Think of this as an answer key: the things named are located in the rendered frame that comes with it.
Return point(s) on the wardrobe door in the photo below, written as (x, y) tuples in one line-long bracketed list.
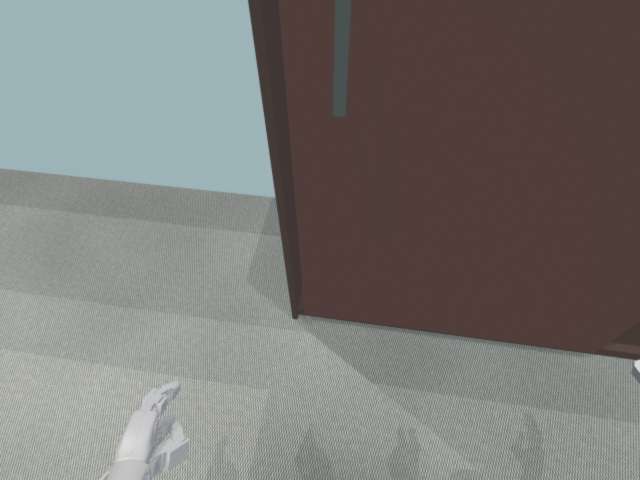
[(485, 180), (631, 336)]

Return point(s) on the left robot forearm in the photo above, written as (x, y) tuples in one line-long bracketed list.
[(129, 469)]

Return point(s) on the robot left hand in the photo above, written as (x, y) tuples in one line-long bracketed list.
[(143, 433)]

